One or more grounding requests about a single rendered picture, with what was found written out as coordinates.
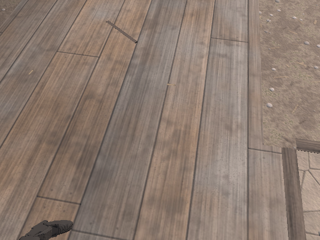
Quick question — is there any robot left hand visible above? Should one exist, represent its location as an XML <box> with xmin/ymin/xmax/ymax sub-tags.
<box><xmin>19</xmin><ymin>220</ymin><xmax>73</xmax><ymax>240</ymax></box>

